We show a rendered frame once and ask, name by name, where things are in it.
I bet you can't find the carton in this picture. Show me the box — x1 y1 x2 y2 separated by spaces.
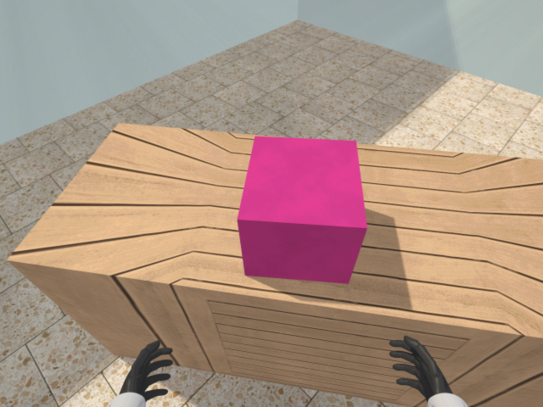
238 137 367 284

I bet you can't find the robot left hand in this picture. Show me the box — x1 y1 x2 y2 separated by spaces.
120 340 173 402

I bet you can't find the robot right hand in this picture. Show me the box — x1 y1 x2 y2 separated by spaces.
389 336 453 402

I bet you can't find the pedestal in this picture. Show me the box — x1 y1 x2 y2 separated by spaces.
7 123 543 407

